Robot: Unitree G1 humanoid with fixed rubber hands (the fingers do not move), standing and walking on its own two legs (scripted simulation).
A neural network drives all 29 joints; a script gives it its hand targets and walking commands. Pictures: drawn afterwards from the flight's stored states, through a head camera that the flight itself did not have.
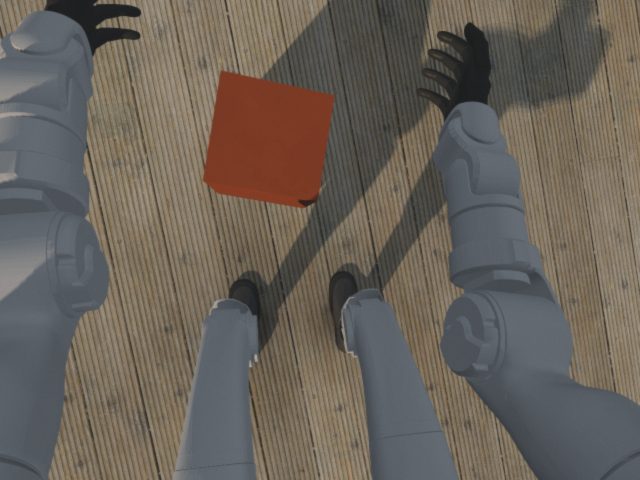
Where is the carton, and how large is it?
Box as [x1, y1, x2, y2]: [203, 70, 334, 207]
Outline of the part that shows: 221,70 203,180 218,193 299,207 304,207 316,201 334,95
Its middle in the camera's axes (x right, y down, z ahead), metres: -0.11 -0.19 +0.83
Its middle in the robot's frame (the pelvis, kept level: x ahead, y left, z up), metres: +0.52 +0.01 -0.53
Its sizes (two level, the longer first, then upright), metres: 0.210 0.200 0.250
